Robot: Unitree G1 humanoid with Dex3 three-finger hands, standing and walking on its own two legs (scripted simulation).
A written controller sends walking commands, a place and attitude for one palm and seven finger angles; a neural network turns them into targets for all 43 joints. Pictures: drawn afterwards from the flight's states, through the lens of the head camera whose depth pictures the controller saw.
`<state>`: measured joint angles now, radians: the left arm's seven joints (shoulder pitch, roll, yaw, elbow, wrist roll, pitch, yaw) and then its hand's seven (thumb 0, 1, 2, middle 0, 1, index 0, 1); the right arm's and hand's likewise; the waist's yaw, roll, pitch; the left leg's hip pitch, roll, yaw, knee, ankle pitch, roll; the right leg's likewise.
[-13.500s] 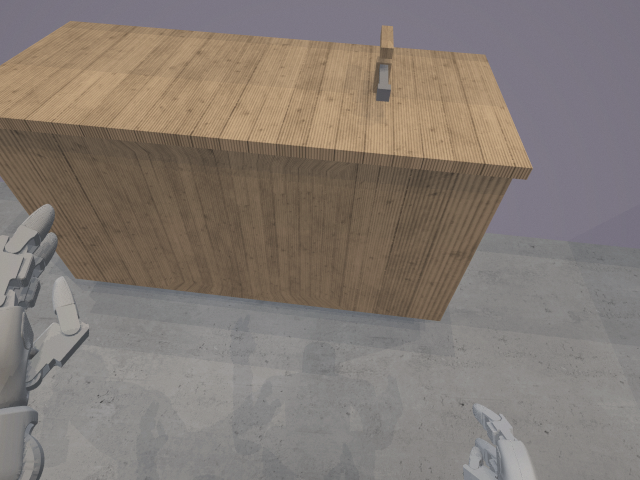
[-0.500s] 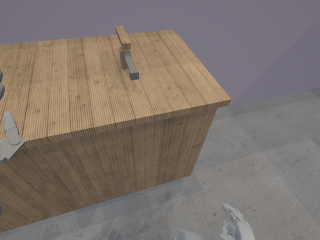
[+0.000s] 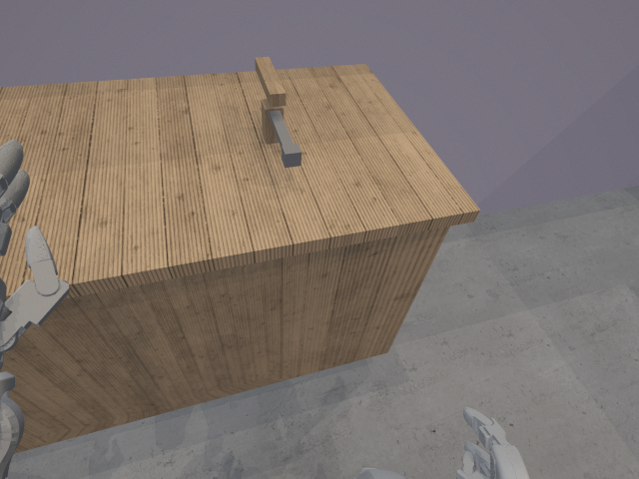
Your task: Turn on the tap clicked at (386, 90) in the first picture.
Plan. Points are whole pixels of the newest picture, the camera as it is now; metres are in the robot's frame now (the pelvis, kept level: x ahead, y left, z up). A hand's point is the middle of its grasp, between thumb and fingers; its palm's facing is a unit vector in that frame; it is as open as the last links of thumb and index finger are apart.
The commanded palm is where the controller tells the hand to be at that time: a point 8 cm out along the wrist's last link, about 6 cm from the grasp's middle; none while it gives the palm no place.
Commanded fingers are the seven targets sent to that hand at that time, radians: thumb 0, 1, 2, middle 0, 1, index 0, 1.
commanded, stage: look again from close up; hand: left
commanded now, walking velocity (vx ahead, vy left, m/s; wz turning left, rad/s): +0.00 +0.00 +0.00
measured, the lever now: (291, 155) +0.58 +0.08 +0.07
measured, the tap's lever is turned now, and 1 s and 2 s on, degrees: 0 0 0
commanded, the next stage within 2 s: shuffle to correct the standing spot in 0.10 s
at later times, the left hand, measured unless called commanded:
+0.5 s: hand (148, 267) +0.27 +0.19 +0.17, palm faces +0.41 -0.81 -0.41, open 7.4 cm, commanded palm +0.20 +0.22 +0.18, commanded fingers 0.00 0.90 0.90 -0.20 -0.30 -0.20 -0.30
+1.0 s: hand (233, 203) +0.35 +0.12 +0.19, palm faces +0.35 -0.81 -0.47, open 7.4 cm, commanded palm +0.28 +0.16 +0.18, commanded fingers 0.00 0.90 0.90 -0.20 -0.30 -0.20 -0.30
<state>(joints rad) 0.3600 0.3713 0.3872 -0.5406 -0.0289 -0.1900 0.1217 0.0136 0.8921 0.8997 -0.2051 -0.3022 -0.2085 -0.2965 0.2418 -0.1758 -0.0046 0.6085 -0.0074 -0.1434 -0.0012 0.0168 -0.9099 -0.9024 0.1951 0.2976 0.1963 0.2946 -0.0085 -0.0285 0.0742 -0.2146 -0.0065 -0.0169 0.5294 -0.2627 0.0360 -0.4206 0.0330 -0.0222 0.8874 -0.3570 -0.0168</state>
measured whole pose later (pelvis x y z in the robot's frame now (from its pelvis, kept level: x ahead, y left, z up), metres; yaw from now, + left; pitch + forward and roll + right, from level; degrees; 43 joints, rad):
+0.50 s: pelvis +0.04 -0.06 -0.01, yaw +0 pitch -1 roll -1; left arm 0.41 0.38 0.39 -0.47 -0.05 -0.17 0.14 0.01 0.89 0.90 -0.21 -0.30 -0.21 -0.30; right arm 0.22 -0.20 0.00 0.59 0.02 -0.07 -0.04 0.02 -0.91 -0.90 0.20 0.30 0.20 0.29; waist 0.00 0.03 0.05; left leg -0.25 0.06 -0.04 0.65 -0.36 0.00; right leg -0.25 0.06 -0.11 0.54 -0.28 -0.08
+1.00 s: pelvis +0.11 -0.11 -0.01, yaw -2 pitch -2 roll -1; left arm 0.41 0.41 0.44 -0.59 -0.06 -0.20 0.09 0.01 0.89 0.90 -0.20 -0.30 -0.21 -0.30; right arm 0.16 -0.13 0.02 0.54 0.01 -0.10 0.01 0.01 -0.91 -0.90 0.20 0.30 0.20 0.30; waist 0.03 0.02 0.15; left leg -0.30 0.17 0.11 0.58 -0.24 -0.04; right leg -0.52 -0.06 -0.02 0.91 -0.28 -0.01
